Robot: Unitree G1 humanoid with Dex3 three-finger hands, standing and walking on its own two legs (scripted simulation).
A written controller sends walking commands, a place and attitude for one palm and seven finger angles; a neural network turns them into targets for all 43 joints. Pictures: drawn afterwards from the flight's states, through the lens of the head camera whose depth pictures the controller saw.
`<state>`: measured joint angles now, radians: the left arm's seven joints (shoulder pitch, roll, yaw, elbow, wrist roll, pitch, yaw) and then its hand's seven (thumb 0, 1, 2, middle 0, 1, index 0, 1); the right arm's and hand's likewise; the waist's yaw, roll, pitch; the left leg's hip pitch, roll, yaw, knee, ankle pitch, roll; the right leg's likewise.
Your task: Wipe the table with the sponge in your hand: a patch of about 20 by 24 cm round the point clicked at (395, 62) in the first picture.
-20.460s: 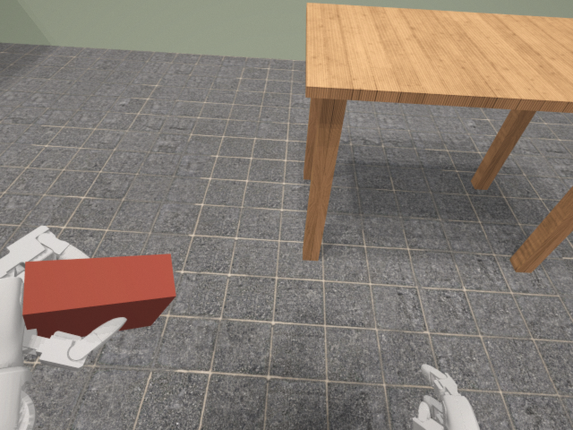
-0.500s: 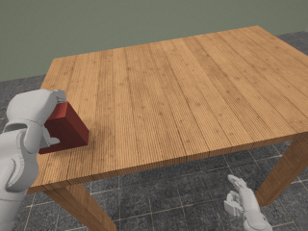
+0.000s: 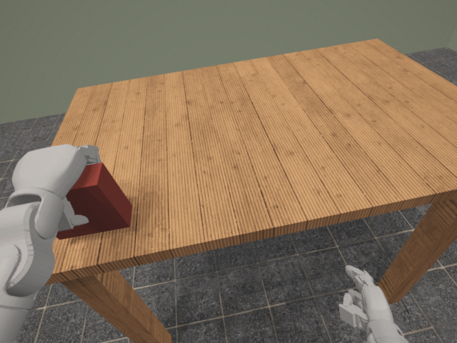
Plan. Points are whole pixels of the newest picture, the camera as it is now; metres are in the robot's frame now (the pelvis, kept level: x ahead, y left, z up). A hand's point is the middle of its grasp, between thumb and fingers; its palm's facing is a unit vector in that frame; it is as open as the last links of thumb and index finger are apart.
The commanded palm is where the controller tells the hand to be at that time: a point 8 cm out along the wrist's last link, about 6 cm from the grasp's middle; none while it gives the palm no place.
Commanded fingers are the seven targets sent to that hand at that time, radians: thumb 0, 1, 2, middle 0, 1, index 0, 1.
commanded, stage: lower the sponge onto the table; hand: left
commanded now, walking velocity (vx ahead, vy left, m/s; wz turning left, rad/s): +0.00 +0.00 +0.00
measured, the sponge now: (85, 210) +0.26 +0.31 +0.12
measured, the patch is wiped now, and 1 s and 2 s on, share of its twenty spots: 0.00 0.00 0.25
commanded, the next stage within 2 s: wipe forward along the first lane in 0.80 s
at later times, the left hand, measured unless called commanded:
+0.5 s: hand (78, 193) +0.27 +0.31 +0.15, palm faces +0.04 -0.05 -1.00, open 9.2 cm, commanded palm +0.24 +0.31 +0.23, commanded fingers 0.00 0.10 1.30 -1.20 -1.60 -1.20 -1.60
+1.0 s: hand (77, 194) +0.27 +0.32 +0.14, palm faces +0.05 -0.04 -1.00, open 9.2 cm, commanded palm +0.25 +0.31 +0.21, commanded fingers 0.00 0.10 1.30 -1.20 -1.60 -1.20 -1.60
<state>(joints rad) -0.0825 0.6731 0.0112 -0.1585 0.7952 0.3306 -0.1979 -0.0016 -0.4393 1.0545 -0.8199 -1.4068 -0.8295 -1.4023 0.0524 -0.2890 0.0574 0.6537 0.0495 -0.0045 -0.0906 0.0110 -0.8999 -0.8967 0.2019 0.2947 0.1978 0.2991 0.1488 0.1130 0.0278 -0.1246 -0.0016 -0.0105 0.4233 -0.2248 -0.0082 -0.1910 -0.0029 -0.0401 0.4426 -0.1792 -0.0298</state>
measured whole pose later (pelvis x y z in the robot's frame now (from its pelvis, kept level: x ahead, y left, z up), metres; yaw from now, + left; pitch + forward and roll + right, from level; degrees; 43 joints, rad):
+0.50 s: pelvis +0.01 +0.01 +0.00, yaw +0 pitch -4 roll +0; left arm -0.06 0.64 0.01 -0.12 0.81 0.31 -0.14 0.00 -0.44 1.05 -0.82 -1.41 -0.83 -1.40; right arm 0.06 -0.28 0.06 0.66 0.04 0.00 -0.08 0.01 -0.90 -0.90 0.20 0.29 0.20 0.30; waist 0.14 0.10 0.03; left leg -0.12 0.00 0.00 0.41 -0.23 0.00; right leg -0.18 0.00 -0.03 0.42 -0.18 -0.02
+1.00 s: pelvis +0.02 +0.01 +0.00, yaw +0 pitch -3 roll +0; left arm 0.00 0.62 0.02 -0.17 0.84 0.33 -0.13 0.00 -0.44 1.06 -0.81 -1.41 -0.82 -1.41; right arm 0.06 -0.28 0.06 0.64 0.04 0.02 -0.07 0.01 -0.90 -0.90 0.20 0.29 0.20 0.30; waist 0.14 0.10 0.01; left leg -0.12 -0.01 -0.01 0.41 -0.25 0.01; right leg -0.18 -0.01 -0.04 0.41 -0.19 -0.01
